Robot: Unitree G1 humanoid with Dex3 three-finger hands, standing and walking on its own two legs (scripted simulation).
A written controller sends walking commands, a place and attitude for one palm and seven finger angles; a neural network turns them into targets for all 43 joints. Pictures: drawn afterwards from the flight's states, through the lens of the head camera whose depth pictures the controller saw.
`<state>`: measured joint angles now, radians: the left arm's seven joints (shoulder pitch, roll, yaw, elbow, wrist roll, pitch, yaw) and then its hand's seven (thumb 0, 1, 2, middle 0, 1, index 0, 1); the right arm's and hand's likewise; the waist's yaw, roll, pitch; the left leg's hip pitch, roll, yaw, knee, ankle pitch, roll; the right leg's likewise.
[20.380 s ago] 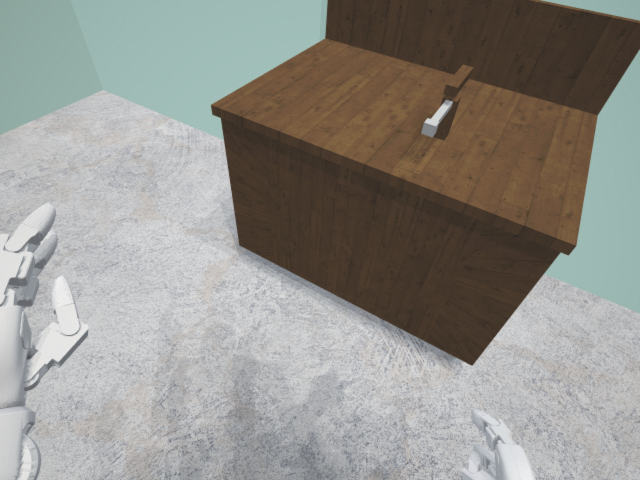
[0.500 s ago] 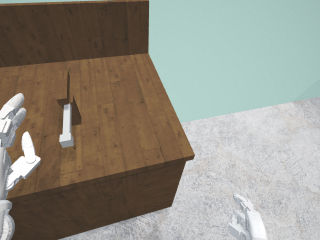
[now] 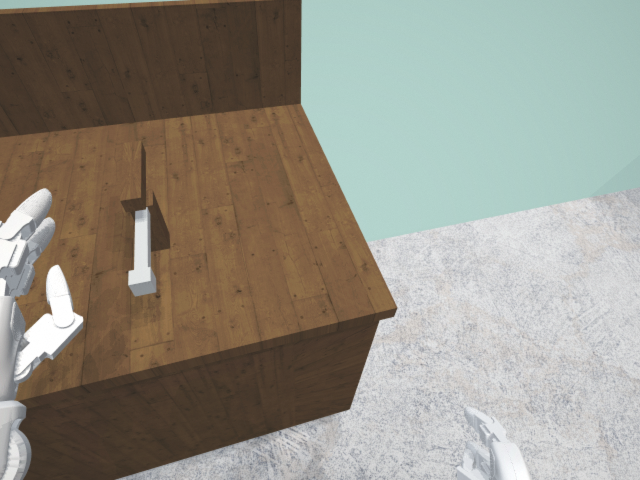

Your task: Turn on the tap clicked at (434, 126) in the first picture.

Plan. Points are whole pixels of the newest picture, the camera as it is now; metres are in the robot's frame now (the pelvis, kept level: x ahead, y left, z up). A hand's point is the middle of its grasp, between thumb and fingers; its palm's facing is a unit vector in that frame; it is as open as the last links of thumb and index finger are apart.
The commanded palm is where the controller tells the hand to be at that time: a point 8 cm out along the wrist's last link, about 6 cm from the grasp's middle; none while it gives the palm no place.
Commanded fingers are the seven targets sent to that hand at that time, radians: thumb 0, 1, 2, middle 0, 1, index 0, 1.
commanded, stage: look again from close up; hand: left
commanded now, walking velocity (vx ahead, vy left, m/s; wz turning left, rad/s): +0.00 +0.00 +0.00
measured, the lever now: (142, 281) +0.35 +0.27 +0.02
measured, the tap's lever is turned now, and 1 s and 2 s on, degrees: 0 0 0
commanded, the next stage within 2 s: come to a stop and stand still in 0.30 s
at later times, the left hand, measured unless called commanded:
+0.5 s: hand (72, 308) +0.23 +0.24 +0.17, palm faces +0.39 -0.84 -0.36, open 7.4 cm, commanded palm +0.16 +0.26 +0.17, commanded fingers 0.00 0.90 0.90 -0.20 -0.30 -0.20 -0.30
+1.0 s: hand (58, 308) +0.23 +0.26 +0.16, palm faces +0.40 -0.85 -0.35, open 7.4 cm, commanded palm +0.16 +0.28 +0.17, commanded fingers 0.00 0.90 0.90 -0.20 -0.30 -0.20 -0.30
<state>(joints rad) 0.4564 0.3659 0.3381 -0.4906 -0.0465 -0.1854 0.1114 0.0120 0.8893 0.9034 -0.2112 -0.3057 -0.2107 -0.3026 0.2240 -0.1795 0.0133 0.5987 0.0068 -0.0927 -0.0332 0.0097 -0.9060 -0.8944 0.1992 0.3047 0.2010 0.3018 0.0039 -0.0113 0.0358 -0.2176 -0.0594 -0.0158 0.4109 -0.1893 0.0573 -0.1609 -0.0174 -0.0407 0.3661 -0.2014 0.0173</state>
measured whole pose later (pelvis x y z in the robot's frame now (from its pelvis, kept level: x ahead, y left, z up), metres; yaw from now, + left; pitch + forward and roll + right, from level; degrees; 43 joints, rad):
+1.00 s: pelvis -0.01 +0.01 -0.01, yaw -1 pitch -1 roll -2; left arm 0.31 0.36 0.38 -0.46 -0.02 -0.21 0.09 0.02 0.89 0.90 -0.22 -0.31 -0.22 -0.30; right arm 0.23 -0.20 0.03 0.59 0.01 -0.14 -0.01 0.01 -0.91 -0.89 0.20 0.30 0.20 0.30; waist 0.06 -0.04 0.09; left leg -0.26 -0.04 0.01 0.51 -0.24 0.07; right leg -0.20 0.00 -0.02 0.44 -0.22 0.02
